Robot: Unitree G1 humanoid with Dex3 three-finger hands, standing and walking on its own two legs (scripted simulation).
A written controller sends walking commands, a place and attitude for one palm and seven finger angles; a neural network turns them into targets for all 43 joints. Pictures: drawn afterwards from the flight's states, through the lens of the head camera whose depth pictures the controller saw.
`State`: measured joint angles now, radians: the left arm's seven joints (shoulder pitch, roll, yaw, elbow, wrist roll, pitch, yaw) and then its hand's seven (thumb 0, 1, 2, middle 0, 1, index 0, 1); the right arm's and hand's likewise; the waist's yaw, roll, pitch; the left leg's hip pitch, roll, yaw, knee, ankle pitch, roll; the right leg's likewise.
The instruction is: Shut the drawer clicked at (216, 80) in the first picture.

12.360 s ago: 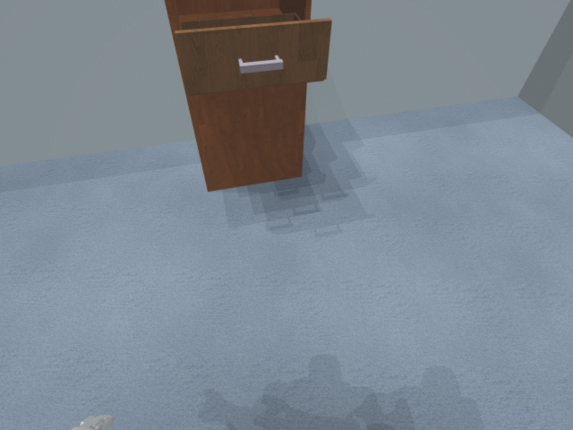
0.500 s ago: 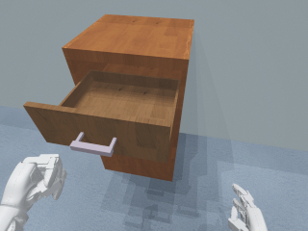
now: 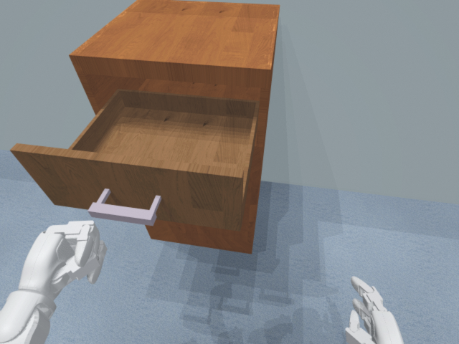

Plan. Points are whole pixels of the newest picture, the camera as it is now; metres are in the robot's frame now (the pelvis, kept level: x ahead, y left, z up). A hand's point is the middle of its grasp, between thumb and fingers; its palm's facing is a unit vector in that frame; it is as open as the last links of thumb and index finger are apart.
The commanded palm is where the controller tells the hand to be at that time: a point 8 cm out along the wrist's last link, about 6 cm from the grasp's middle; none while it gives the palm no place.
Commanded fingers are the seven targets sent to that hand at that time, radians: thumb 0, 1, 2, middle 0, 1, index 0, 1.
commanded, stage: bring the fist close to the handle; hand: left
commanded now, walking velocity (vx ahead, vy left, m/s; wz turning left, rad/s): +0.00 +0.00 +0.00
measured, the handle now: (127, 205) +0.36 +0.24 +0.03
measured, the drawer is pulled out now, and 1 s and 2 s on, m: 0.29 0.29 0.20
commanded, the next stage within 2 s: push the drawer shut in 0.98 s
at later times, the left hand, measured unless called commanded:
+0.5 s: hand (121, 250) +0.26 +0.21 +0.04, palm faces -0.06 -1.00 -0.05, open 3.2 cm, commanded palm +0.24 +0.27 +0.03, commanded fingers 0.00 0.90 0.90 -1.40 -1.60 -1.40 -1.60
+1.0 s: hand (126, 249) +0.27 +0.21 +0.03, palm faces -0.06 -1.00 -0.05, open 3.3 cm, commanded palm +0.25 +0.27 +0.03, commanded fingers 0.00 0.90 0.90 -1.40 -1.60 -1.40 -1.60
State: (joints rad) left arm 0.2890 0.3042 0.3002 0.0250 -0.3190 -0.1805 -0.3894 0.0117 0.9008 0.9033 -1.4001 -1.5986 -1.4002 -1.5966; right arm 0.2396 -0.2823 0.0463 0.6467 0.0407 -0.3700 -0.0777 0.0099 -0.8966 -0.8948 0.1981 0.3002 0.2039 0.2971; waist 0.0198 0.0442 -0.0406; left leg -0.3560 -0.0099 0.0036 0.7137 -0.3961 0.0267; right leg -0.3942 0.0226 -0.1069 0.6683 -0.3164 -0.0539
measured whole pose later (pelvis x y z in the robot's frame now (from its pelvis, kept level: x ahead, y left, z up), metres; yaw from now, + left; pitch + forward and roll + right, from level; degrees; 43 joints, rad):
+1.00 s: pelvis +0.00 +0.01 -0.03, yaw +0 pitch +11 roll -1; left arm 0.14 0.27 0.22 0.19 -0.29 -0.32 -0.34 0.01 0.90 0.90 -1.40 -1.60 -1.40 -1.60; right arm 0.25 -0.27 0.04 0.58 0.03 -0.24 -0.04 0.01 -0.90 -0.89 0.20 0.30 0.20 0.30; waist -0.02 0.04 -0.09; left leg -0.64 -0.02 0.02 0.92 -0.48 0.04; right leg -0.68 0.00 -0.10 0.88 -0.39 -0.04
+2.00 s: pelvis -0.01 +0.01 -0.03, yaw -1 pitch +13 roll -1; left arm -0.35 0.36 0.29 0.69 -0.24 -0.35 -0.37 -0.01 0.86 0.93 -1.40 -1.60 -1.40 -1.60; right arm 0.30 -0.28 0.04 0.62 0.04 -0.12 -0.05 0.01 -0.90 -0.89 0.20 0.30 0.20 0.30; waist -0.05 0.02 -0.08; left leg -0.69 -0.01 0.02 0.92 -0.46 0.04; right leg -0.73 0.01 -0.10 0.87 -0.38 -0.05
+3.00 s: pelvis -0.01 +0.01 -0.04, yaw -2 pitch +20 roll -2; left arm -0.84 0.51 0.38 1.15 -0.13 -0.40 -0.33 0.03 0.89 0.95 -1.40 -1.60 -1.40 -1.60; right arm 0.38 -0.29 0.05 0.64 0.01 0.01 -0.01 0.00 -0.90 -0.89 0.20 0.30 0.20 0.30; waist -0.15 0.02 -0.09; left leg -0.87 0.00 0.03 1.01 -0.48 0.05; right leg -0.90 0.03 -0.09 0.93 -0.37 -0.04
